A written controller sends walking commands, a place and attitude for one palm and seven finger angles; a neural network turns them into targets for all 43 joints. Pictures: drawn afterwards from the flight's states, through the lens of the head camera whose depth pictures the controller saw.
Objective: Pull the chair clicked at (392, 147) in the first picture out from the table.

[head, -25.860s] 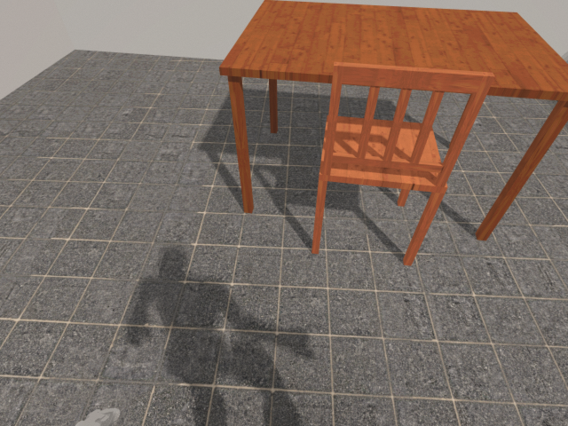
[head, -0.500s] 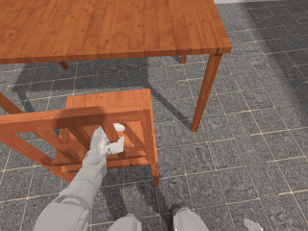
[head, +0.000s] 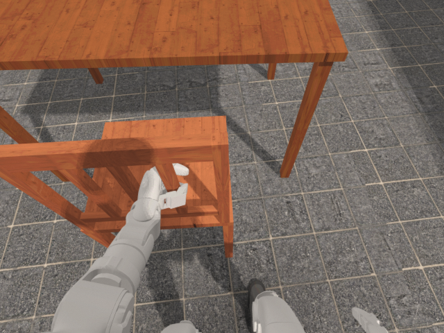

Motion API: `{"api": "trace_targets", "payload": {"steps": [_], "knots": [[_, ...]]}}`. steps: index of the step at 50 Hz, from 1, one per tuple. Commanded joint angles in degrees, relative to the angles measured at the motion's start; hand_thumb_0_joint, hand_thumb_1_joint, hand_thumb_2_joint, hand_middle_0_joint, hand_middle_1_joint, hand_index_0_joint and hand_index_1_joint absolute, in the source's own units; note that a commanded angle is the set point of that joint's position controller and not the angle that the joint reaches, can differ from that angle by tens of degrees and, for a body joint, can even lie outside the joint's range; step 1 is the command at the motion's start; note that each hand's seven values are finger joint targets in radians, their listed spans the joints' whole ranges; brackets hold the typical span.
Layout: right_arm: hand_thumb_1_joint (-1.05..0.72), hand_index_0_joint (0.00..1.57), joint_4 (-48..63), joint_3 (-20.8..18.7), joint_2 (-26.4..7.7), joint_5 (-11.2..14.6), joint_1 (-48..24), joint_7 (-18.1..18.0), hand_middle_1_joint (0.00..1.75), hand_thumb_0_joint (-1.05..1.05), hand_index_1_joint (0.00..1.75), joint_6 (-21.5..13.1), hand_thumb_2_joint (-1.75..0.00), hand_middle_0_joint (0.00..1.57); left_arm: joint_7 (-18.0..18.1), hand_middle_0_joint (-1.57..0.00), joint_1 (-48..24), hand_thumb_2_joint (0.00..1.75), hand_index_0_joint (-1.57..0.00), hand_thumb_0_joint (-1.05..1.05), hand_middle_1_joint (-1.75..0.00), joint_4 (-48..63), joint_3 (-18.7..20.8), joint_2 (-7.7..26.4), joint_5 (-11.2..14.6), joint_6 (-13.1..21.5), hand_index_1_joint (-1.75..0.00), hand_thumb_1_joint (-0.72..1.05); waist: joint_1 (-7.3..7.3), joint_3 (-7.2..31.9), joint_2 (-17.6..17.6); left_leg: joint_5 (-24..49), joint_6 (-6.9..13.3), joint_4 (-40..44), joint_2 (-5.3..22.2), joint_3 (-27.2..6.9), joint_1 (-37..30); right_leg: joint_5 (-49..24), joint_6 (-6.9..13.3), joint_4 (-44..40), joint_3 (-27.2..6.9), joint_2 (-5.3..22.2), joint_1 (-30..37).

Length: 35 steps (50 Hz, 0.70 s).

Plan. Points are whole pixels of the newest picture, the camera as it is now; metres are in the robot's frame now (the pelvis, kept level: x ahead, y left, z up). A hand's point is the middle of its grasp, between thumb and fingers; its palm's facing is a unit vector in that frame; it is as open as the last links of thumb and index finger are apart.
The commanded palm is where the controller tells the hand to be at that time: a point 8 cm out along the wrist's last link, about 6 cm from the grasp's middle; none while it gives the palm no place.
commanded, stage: step backward, pulling the chair out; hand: left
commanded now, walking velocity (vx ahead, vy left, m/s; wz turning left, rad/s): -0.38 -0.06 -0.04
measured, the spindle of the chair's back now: (134, 191) +0.40 +0.19 -0.07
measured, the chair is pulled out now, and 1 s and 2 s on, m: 0.20 0.33 0.60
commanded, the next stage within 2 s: stop walking, hand still on the chair in 1.66 s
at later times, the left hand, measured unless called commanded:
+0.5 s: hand (179, 215) +0.33 +0.08 -0.05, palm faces -0.06 -0.99 -0.16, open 5.8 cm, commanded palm +0.31 +0.14 -0.05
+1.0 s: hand (173, 263) +0.24 +0.09 -0.05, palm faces -0.11 -0.98 -0.16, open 5.9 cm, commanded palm +0.23 +0.15 -0.05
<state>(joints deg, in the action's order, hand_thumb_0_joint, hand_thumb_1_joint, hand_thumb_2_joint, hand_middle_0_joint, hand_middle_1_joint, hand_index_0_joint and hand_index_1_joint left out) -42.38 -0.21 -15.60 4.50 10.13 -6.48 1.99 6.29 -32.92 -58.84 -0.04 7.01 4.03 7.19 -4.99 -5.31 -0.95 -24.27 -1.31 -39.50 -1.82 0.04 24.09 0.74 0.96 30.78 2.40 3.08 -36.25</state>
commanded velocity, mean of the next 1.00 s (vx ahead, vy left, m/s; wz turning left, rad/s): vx -0.38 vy -0.01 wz -0.01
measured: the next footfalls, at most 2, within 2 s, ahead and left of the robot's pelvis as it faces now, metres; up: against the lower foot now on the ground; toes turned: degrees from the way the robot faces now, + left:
right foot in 0.18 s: +0.12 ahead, -0.11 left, +0.00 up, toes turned -4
left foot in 0.54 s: -0.05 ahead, +0.15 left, +0.00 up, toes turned +0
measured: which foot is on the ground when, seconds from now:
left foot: down 0.00-0.30, up 0.32-0.52, down 0.54-1.00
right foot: down 0.00-0.08, up 0.10-0.16, down 0.18-0.62, up 0.64-0.72, down 0.74-1.00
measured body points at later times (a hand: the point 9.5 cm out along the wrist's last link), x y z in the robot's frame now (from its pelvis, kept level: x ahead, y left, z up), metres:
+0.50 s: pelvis -0.05 +0.00 +0.01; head +0.05 -0.03 +0.44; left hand +0.33 +0.13 -0.04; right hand +0.04 -0.29 -0.13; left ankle -0.08 +0.15 -0.70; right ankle +0.08 -0.11 -0.71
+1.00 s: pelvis -0.13 +0.02 +0.00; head -0.05 -0.01 +0.45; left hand +0.24 +0.14 -0.04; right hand -0.06 -0.25 -0.14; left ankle -0.15 +0.15 -0.70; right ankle +0.00 -0.10 -0.71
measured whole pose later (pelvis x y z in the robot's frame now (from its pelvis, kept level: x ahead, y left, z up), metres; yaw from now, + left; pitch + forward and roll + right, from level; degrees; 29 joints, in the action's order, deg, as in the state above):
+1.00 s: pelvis -0.13 +0.02 +0.00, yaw -2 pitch +4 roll +1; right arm -45.4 -0.8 -14.9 3.6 9.8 -6.1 -0.3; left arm 4.5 -34.0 -63.3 0.9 6.3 3.7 8.1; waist -4.1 -6.3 -1.8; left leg -29.2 -2.6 -43.6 -0.1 0.2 23.1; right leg 2.7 1.4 30.7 1.1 1.0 -32.5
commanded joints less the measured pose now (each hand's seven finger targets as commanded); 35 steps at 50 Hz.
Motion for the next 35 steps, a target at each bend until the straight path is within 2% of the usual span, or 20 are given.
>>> {"api": "trace_targets", "payload": {"steps": [1,2,3,5,8,10,11,13,14,15,17,18,22,25,26,27,28,31,33,35], "knots": [[-0.90,0.20,7.3,-2.2,-8.2,-0.9,2.5,-1.6,0.30,0.00,0.30,0.2,-0.90,0.20,0.2,-0.50,-14.1,0.90,-0.50,0.00,-1.45,14.7,-1.6,6.9,-0.3,3.0,-1.45,0.90,3.08,28.0,-5.5,14.7,4.1,13.8,12.0,-10.1,0.3,1.2,-2.4,5.4,-2.7,1.0,23.8],[-0.90,0.20,8.1,-2.3,-7.9,-1.2,1.3,-1.5,0.30,0.00,0.30,0.2,-0.90,0.20,0.4,-0.50,-14.0,0.90,-0.50,0.00,-1.45,16.4,-1.7,7.3,-0.2,3.1,-1.45,0.90,3.10,27.5,-9.0,14.3,4.4,15.8,13.5,-9.3,-0.1,7.9,-2.4,7.9,-2.2,0.2,23.7],[-0.90,0.20,8.7,-1.6,-6.8,-1.5,0.7,-1.5,0.30,0.00,0.30,0.3,-0.90,0.20,0.2,-0.50,-15.4,0.90,-0.50,0.00,-1.45,17.6,-3.1,5.3,-0.2,3.2,-1.45,0.90,3.38,25.5,-9.3,14.3,4.4,16.9,14.6,-9.3,0.5,11.8,-2.1,11.3,-1.6,-0.8,21.6],[-0.90,0.20,7.7,-1.5,-6.2,-1.9,0.5,-1.8,0.30,0.00,0.30,0.6,-0.90,0.20,-0.2,-0.50,-18.9,0.90,-0.50,0.00,-1.45,17.5,-3.5,4.2,0.2,3.2,-1.45,0.90,3.23,23.3,-7.9,26.1,4.5,15.3,16.6,-9.5,-2.7,14.0,-1.3,15.3,-2.0,-1.8,16.9],[-0.90,0.20,4.0,-2.9,-6.8,-2.7,4.0,-1.4,0.30,0.00,0.30,0.1,-0.90,0.20,-0.4,-0.50,-21.1,0.90,-0.50,0.00,-1.45,12.3,-1.7,5.9,-0.8,3.7,-1.45,0.90,2.04,23.4,-3.1,47.4,3.1,6.7,15.8,-5.9,-13.2,3.1,-1.2,8.0,-3.2,-1.2,13.0],[-0.90,0.20,1.9,-3.1,-6.6,-3.2,4.3,-0.8,0.30,0.00,0.30,-0.5,-0.90,0.20,-1.0,-0.50,-22.6,0.90,-0.50,0.00,-1.45,8.7,-1.4,6.3,-1.5,4.9,-1.45,0.90,1.77,21.4,-4.4,48.3,1.2,5.2,14.8,-4.8,-11.9,-2.1,-0.7,5.5,-4.2,-0.2,13.2],[-0.90,0.20,0.9,-3.2,-6.5,-3.0,5.2,-0.7,0.30,0.00,0.30,-0.8,-0.90,0.20,-1.1,-0.50,-22.8,0.90,-0.50,0.00,-1.45,8.4,-0.7,7.4,-1.9,5.8,-1.45,0.90,1.79,23.0,-4.8,47.3,0.6,3.8,13.7,-4.0,-11.6,-10.2,-0.1,4.0,-5.9,0.7,14.9],[-0.90,0.20,0.5,-4.2,-6.6,-1.9,6.5,-1.1,0.30,0.00,0.30,-0.9,-0.90,0.20,-0.7,-0.50,-20.9,0.90,-0.50,0.00,-1.45,6.8,1.8,11.3,-1.5,6.1,-1.45,0.90,1.63,28.8,2.3,31.9,-1.6,-1.8,9.4,-0.2,-5.8,-28.8,2.1,3.1,-11.8,6.9,23.5],[-0.90,0.20,1.3,-4.1,-6.3,-1.4,6.1,-1.1,0.30,0.00,0.30,-1.0,-0.90,0.20,-0.6,-0.50,-19.6,0.90,-0.50,0.00,-1.45,6.2,1.9,11.8,-1.5,6.1,-1.45,0.90,1.99,31.0,5.5,13.1,-2.5,-5.9,5.9,0.2,-1.5,-33.6,4.2,1.5,-16.5,11.4,28.7],[-0.90,0.20,2.4,-3.9,-6.2,-1.0,4.8,-0.9,0.30,0.00,0.30,-1.2,-0.90,0.20,-0.4,-0.50,-18.3,0.90,-0.50,0.00,-1.45,5.3,2.3,12.6,-1.4,5.7,-1.45,0.90,2.86,31.1,8.4,-4.6,-2.5,-9.9,3.2,-1.2,1.8,-31.1,5.3,-2.3,-19.9,15.5,31.2],[-0.90,0.20,2.8,-3.5,-6.7,-0.8,3.1,-0.4,0.30,0.00,0.30,-1.5,-0.90,0.20,0.2,-0.50,-16.0,0.90,-0.50,0.00,-1.45,3.2,3.1,13.6,-1.2,3.8,-1.45,0.90,4.17,28.0,8.7,-11.4,-1.6,-14.9,1.9,-4.4,2.8,-16.2,6.8,-6.6,-21.7,18.3,28.8],[-0.90,0.20,2.5,-3.2,-6.5,-0.6,3.0,-0.2,0.30,0.00,0.30,-1.7,-0.90,0.20,0.2,-0.50,-16.1,0.90,-0.50,0.00,-1.45,5.3,2.6,12.9,-1.4,3.3,-1.45,0.90,4.61,29.5,7.5,-10.9,-1.4,-14.4,2.4,-5.0,2.8,-14.0,6.8,-6.8,-21.0,18.5,30.4],[-0.90,0.20,3.6,-2.6,-6.6,-0.3,2.8,0.3,0.30,0.00,0.30,-1.1,-0.90,0.20,0.5,-0.50,-14.0,0.90,-0.50,0.00,-1.45,10.6,2.1,11.8,-0.8,2.0,-1.45,0.90,3.01,32.8,6.5,-6.6,-1.7,-4.6,1.8,-2.4,-1.4,-18.4,5.9,-5.8,-16.7,16.8,34.1],[-0.90,0.20,4.8,-2.4,-6.6,-0.3,3.4,-0.1,0.30,0.00,0.30,0.2,-0.90,0.20,0.3,-0.50,-13.1,0.90,-0.50,0.00,-1.45,14.6,0.5,9.9,-0.1,1.4,-1.45,0.90,1.79,32.7,9.4,-0.1,-1.0,7.6,2.1,0.5,-7.4,-11.3,2.6,-6.3,-11.8,13.1,31.3],[-0.90,0.20,5.4,-2.4,-6.9,-0.5,3.1,-0.3,0.30,0.00,0.30,0.6,-0.90,0.20,0.1,-0.50,-13.1,0.90,-0.50,0.00,-1.45,15.8,0.0,9.3,0.2,1.3,-1.45,0.90,1.53,31.4,7.5,2.9,0.4,12.3,3.8,-1.1,-8.2,-4.9,0.4,-6.0,-9.1,9.9,28.5],[-0.90,0.20,6.7,-2.8,-8.1,-0.7,2.4,-0.9,0.30,0.00,0.30,1.0,-0.90,0.20,0.0,-0.50,-12.6,0.90,-0.50,0.00,-1.45,16.1,-0.4,8.5,0.5,1.4,-1.45,0.90,1.79,28.8,4.2,6.8,2.4,14.7,8.0,-6.2,-8.1,1.4,-2.0,-4.4,-5.8,5.4,25.3],[-0.90,0.20,7.8,-2.8,-8.4,-0.8,2.0,-1.2,0.30,0.00,0.30,1.3,-0.90,0.20,-0.4,-0.50,-12.5,0.90,-0.50,0.00,-1.45,17.4,-1.7,6.5,0.6,1.5,-1.45,0.90,2.60,27.4,-1.4,10.0,3.7,15.8,11.6,-7.9,-6.0,4.1,-3.4,-0.8,-3.2,1.8,24.6],[-0.90,0.20,10.6,-1.7,-6.3,-1.9,-1.0,-1.3,0.30,0.00,0.30,1.7,-0.90,0.20,-0.6,-0.50,-16.6,0.90,-0.50,0.00,-1.45,21.7,-4.2,3.6,0.2,2.1,-1.45,0.90,3.57,22.6,-10.8,9.5,4.2,19.6,15.6,-6.3,1.7,13.4,-2.5,11.7,-0.8,-1.8,24.2],[-0.90,0.20,8.5,-2.3,-6.8,-2.1,0.5,-1.6,0.30,0.00,0.30,1.7,-0.90,0.20,-0.5,-0.50,-19.2,0.90,-0.50,0.00,-1.45,19.6,-2.7,5.1,0.5,2.0,-1.45,0.90,3.26,20.8,-9.4,20.9,4.9,17.1,17.3,-6.0,-1.8,13.7,-2.1,14.3,-1.4,-2.7,20.5],[-0.90,0.20,5.6,-2.9,-6.7,-2.4,2.7,-1.0,0.30,0.00,0.30,0.8,-0.90,0.20,-1.0,-0.50,-21.0,0.90,-0.50,0.00,-1.45,14.8,-2.7,4.6,0.1,2.5,-1.45,0.90,2.58,21.3,-5.6,33.7,3.5,10.6,15.9,-3.4,-10.4,8.1,-1.8,7.5,-1.9,-2.2,17.3]]}}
